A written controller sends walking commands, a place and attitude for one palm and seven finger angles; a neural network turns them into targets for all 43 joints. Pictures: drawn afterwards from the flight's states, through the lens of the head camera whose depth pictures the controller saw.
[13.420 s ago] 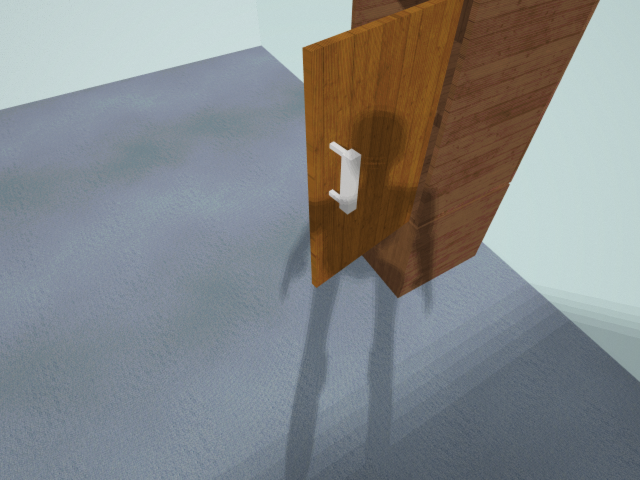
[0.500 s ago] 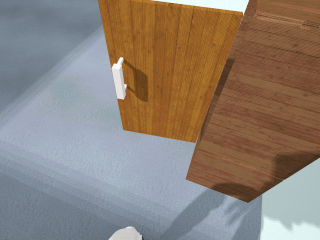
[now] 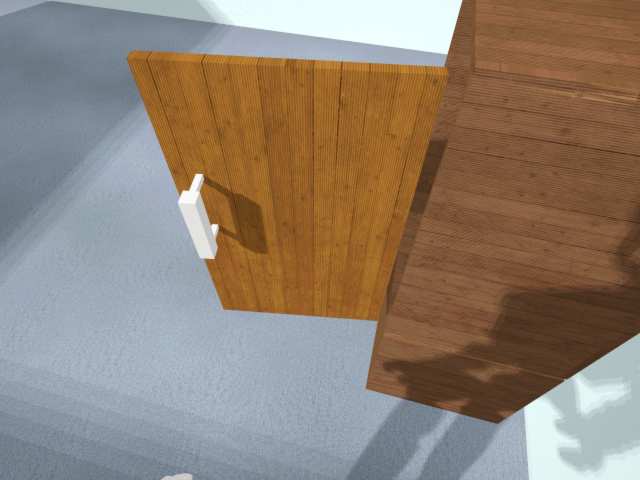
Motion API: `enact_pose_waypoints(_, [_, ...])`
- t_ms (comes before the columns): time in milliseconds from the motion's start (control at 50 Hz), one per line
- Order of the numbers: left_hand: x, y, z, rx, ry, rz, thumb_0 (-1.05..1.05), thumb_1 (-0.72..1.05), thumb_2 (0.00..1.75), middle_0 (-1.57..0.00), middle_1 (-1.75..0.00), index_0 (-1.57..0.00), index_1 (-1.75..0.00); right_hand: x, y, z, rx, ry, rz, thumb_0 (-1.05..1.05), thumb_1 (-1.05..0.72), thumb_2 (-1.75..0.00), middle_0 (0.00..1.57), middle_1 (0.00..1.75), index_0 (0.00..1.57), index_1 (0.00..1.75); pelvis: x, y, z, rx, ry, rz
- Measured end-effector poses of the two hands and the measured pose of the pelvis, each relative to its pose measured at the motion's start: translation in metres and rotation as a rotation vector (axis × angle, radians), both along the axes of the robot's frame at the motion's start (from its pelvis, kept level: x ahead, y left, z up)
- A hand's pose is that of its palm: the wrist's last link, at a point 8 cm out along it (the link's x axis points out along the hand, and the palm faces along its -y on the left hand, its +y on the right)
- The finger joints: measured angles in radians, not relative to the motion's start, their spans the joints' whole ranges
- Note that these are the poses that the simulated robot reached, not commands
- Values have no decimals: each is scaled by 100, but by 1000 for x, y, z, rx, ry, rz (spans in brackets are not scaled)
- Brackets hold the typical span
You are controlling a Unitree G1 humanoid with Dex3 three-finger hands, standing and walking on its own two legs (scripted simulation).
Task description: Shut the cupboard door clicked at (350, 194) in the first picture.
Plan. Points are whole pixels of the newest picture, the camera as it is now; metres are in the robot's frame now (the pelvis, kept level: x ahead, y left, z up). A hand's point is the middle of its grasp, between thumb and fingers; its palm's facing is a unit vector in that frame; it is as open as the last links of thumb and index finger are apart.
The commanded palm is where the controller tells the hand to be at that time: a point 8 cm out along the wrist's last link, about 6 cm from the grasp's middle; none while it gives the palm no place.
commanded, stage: come to a stop and stand still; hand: left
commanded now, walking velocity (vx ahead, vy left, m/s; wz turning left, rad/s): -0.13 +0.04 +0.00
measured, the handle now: (203, 217) +0.48 +0.19 +0.02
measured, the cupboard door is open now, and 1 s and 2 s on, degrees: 100 100 100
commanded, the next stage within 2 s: look again from close up in 0.82 s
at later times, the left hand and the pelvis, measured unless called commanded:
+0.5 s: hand out of the picture +0.00 +0.17 -0.16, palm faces -0.02 -0.97 -0.22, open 7.4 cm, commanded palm none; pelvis -0.03 -0.01 +0.01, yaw -1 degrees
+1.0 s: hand out of the picture -0.06 +0.13 -0.17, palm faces -0.01 -0.99 -0.15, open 7.4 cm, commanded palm none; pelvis -0.04 -0.02 +0.01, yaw +0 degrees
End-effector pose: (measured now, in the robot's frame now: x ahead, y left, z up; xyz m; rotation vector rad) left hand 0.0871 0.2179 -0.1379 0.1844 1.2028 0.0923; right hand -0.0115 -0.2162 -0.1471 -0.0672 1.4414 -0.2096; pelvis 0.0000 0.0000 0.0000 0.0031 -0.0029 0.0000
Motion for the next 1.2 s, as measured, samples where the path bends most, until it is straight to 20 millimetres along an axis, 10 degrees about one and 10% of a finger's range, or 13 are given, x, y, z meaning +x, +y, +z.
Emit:
enact_pose_waypoints(300, [-47,24,2,22,106,71,0,91,90,-20,-30,-20,-29,1,2,13,-52,-30,57,1,-92,-90,20,30,20,30,-15,8,9,-7,12,-14])
enact_pose_waypoints(860, [-144,-40,1,-40,225,79,1,92,90,-20,-30,-20,-29,-64,-22,13,9,44,26,1,-91,-90,20,30,20,30,-40,-29,14,2,-29,-10])
enact_pose_waypoints(1200, [-122,-6,6,30,159,45,1,91,90,-20,-30,-20,-29,-41,2,-3,38,-51,69,2,-93,-90,20,30,20,30,-35,-6,4,-1,-16,-15])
